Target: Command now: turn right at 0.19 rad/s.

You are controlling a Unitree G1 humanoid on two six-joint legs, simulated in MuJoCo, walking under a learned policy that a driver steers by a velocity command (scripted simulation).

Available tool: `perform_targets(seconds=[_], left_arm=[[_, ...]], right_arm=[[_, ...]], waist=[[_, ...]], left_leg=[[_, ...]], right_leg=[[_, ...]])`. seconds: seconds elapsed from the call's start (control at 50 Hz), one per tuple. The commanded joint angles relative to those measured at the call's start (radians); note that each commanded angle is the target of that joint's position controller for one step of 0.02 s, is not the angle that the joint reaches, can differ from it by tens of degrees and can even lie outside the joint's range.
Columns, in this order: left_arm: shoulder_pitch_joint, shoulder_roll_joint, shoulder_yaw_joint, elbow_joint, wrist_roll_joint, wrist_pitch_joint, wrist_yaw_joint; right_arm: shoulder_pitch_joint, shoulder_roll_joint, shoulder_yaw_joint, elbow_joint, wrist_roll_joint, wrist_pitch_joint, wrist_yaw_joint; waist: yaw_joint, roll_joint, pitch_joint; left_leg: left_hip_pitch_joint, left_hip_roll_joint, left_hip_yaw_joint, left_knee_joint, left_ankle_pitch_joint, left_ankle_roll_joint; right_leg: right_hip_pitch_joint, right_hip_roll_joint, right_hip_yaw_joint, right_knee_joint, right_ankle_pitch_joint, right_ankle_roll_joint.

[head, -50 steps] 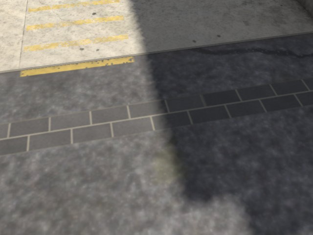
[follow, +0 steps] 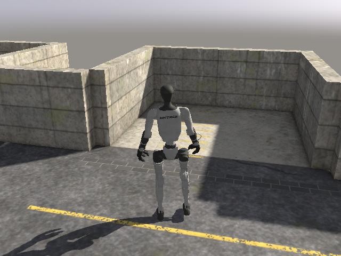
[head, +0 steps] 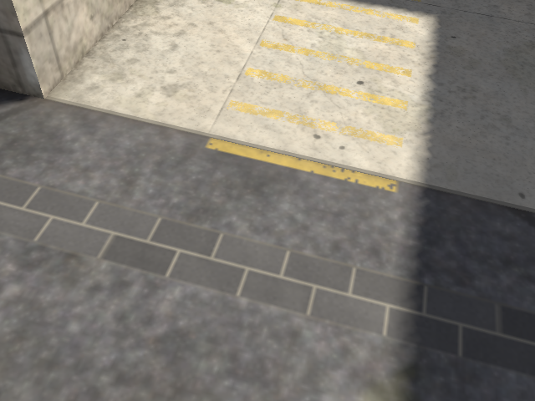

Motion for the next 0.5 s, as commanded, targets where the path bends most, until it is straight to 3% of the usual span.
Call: perform_targets(seconds=[0.02,0.14,0.24,0.28,0.32,0.34,0.36,0.38,0.4,0.42,0.44,0.46,0.5], left_arm=[[-0.009,0.115,0.041,-0.055,-0.013,-0.004,0.013],[-0.061,0.052,0.017,-0.108,-0.013,0.009,0.005],[-0.049,0.064,0.018,-0.141,-0.014,0.015,-0.020],[-0.028,0.067,0.022,-0.146,-0.014,0.018,-0.032],[0.030,0.083,0.034,-0.132,-0.008,0.019,-0.035],[0.059,0.156,0.058,-0.132,-0.006,0.018,-0.022],[0.079,0.277,0.082,-0.157,0.002,0.011,-0.006],[0.130,0.246,0.073,-0.160,0.028,-0.015,-0.020],[0.110,0.220,0.065,-0.152,0.018,-0.039,-0.026],[0.070,0.185,0.057,-0.149,-0.007,-0.051,-0.023],[0.040,0.146,0.042,-0.155,-0.021,-0.053,-0.018],[0.020,0.136,0.033,-0.160,-0.019,-0.054,-0.011],[0.034,0.135,0.029,-0.169,-0.002,-0.063,-0.002]], right_arm=[[-0.036,-0.169,-0.052,-0.052,0.010,-0.023,-0.023],[-0.023,-0.189,-0.075,-0.035,0.019,0.008,-0.045],[-0.045,-0.226,-0.095,-0.022,0.032,0.017,-0.035],[-0.066,-0.238,-0.100,-0.017,0.045,0.017,-0.034],[-0.052,-0.225,-0.100,0.006,0.061,0.017,-0.033],[-0.014,-0.185,-0.092,0.017,0.044,0.011,-0.027],[-0.066,-0.119,-0.064,-0.042,-0.012,0.006,-0.021],[-0.144,-0.160,-0.077,-0.064,0.009,-0.002,-0.023],[-0.152,-0.193,-0.088,-0.063,0.040,-0.005,-0.017],[-0.145,-0.207,-0.096,-0.052,0.049,-0.011,-0.012],[-0.145,-0.220,-0.102,-0.038,0.044,-0.015,-0.013],[-0.138,-0.224,-0.105,-0.036,0.038,-0.023,-0.012],[-0.123,-0.209,-0.104,-0.025,0.036,-0.047,-0.006]], waist=[[-0.018,0.197,-0.017],[-0.059,0.173,-0.049],[-0.050,0.192,-0.071],[-0.027,0.197,-0.077],[0.008,0.170,-0.088],[-0.001,0.017,-0.100],[-0.007,-0.283,-0.092],[0.074,-0.161,-0.174],[0.053,-0.084,-0.130],[0.027,-0.048,-0.078],[0.020,-0.041,-0.028],[0.004,-0.068,0.004],[-0.005,-0.076,0.005]], left_leg=[[0.083,0.264,-0.160,-0.180,0.386,0.171],[0.199,0.314,-0.126,-0.152,0.454,0.207],[0.186,0.343,-0.086,-0.128,0.526,0.210],[0.173,0.344,-0.061,-0.091,0.505,0.180],[0.100,0.297,0.014,0.012,0.366,0.090],[-0.050,0.221,0.102,0.189,0.165,-0.001],[-0.375,0.056,0.141,0.496,-0.380,-0.110],[-0.443,0.009,-0.040,0.663,-0.452,-0.108],[-0.494,0.036,-0.086,0.697,-0.361,-0.086],[-0.533,0.060,-0.099,0.659,-0.247,-0.064],[-0.555,0.073,-0.104,0.617,-0.165,-0.057],[-0.537,0.071,-0.106,0.581,-0.088,-0.059],[-0.511,0.052,-0.098,0.521,0.026,-0.065]], right_leg=[[-0.089,0.008,0.048,0.161,0.004,0.026],[-0.099,-0.029,-0.016,0.023,-0.018,0.047],[0.013,-0.016,-0.084,-0.124,-0.003,0.000],[0.076,-0.005,-0.105,-0.234,0.060,-0.036],[0.232,0.033,-0.117,-0.446,0.263,-0.093],[0.385,-0.047,0.034,-0.512,0.531,-0.147],[0.530,-0.313,0.405,-0.499,0.965,-0.316],[0.499,-0.370,0.492,-0.553,0.728,-0.453],[0.489,-0.315,0.444,-0.600,0.416,-0.418],[0.462,-0.261,0.411,-0.633,0.114,-0.356],[0.432,-0.235,0.408,-0.675,-0.060,-0.324],[0.394,-0.210,0.401,-0.709,-0.109,-0.309],[0.394,-0.181,0.375,-0.742,-0.056,-0.298]])
Next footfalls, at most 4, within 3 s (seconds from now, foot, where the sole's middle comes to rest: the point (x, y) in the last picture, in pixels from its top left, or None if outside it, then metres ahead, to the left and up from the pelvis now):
0.34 right None -0.01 -0.14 -0.78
0.86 left None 0.26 0.00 -0.78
1.30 right None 0.43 -0.32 -0.78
1.78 left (295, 315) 0.75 -0.08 -0.78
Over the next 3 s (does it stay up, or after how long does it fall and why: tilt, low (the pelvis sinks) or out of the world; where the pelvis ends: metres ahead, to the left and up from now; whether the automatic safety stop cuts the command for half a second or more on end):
stays up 1.27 -0.24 0.00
